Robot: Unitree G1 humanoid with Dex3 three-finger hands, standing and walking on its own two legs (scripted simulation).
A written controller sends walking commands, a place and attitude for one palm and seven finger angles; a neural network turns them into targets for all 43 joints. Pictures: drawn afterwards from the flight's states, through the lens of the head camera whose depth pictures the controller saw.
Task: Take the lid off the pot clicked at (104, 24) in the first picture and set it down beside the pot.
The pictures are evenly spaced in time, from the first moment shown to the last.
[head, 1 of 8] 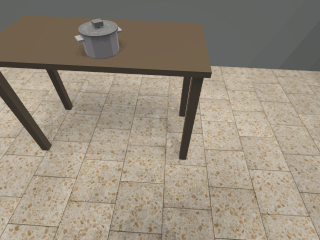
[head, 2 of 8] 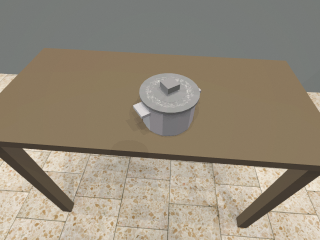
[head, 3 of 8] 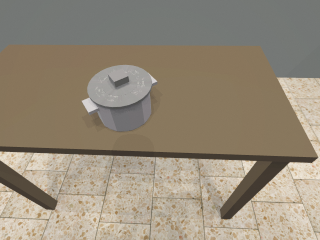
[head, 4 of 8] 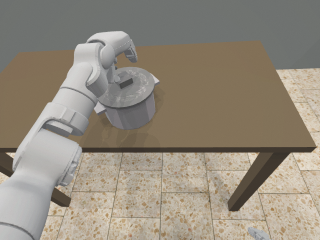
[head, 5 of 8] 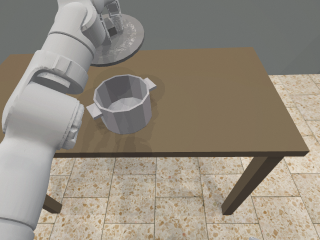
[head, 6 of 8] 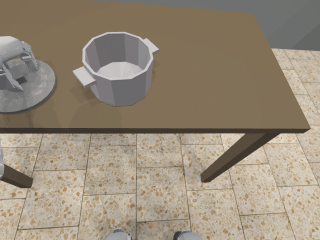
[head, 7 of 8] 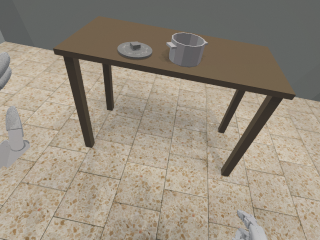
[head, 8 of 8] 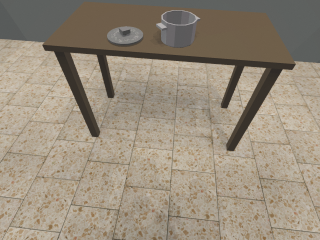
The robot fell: no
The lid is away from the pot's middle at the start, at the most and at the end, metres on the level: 0.00 0.25 0.25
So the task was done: yes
